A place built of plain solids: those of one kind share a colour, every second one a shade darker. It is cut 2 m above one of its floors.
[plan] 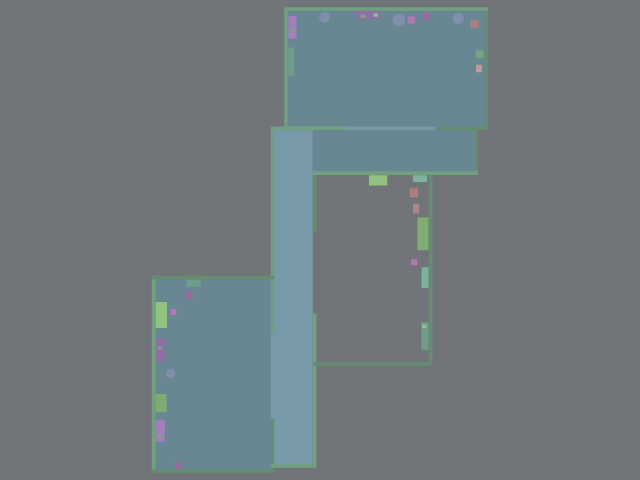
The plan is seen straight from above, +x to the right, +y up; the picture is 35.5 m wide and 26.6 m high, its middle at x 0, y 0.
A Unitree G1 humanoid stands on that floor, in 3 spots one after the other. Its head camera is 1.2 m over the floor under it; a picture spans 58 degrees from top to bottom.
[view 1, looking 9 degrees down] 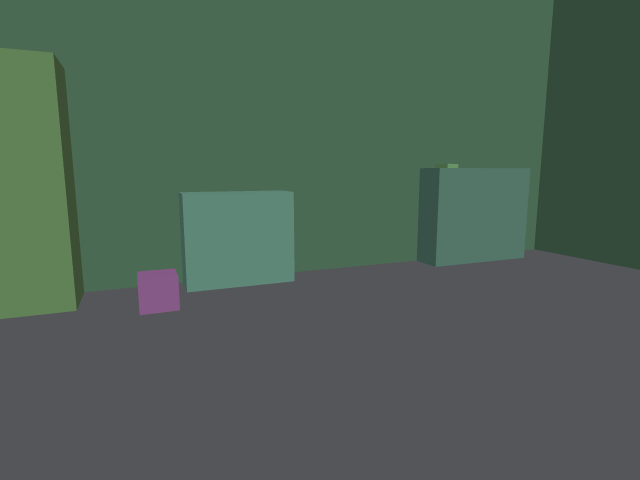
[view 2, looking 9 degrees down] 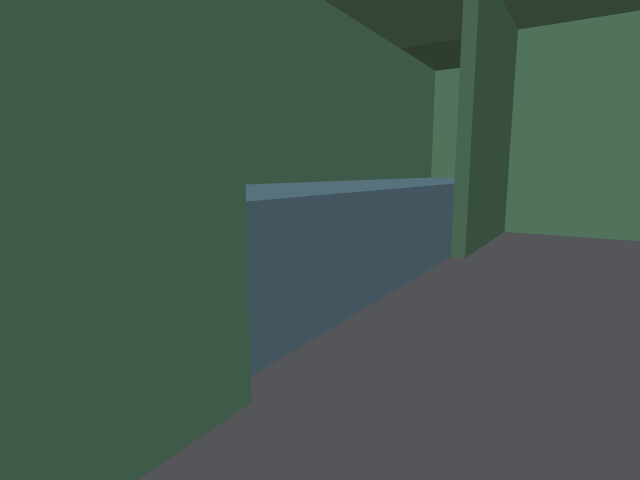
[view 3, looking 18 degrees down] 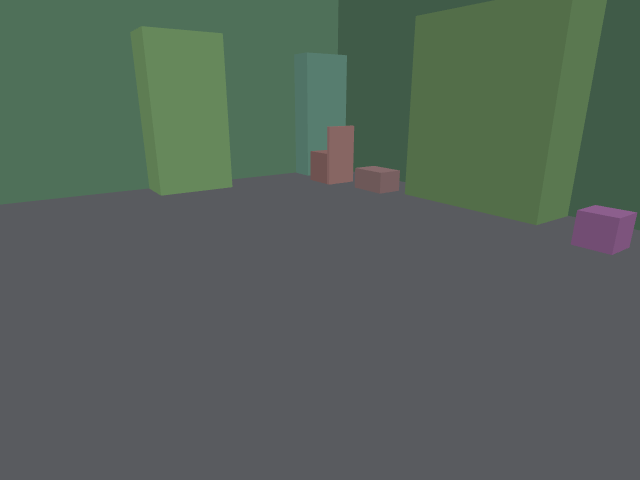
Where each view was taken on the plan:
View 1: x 1.23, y -1.10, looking -23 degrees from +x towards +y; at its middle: wall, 5.29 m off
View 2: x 1.23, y -5.66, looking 122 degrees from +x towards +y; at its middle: floor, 3.10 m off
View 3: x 1.23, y -2.74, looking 55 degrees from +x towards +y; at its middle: ground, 3.88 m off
